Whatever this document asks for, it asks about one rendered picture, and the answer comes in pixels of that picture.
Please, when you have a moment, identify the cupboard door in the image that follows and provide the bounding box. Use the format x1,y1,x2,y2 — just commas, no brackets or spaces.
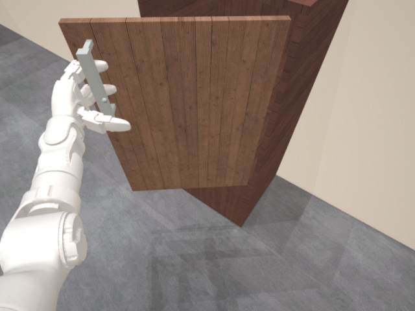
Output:
58,16,291,191

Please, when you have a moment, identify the handle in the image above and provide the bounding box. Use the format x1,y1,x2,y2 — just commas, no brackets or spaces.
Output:
76,40,116,117

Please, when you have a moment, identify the left robot forearm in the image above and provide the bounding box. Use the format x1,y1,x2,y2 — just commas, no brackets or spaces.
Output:
0,115,86,273

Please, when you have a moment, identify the robot left upper arm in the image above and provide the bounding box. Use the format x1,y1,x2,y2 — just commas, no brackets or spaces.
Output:
0,211,88,311

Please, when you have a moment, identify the robot left hand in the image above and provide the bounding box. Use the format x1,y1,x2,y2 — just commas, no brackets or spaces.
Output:
51,60,131,134

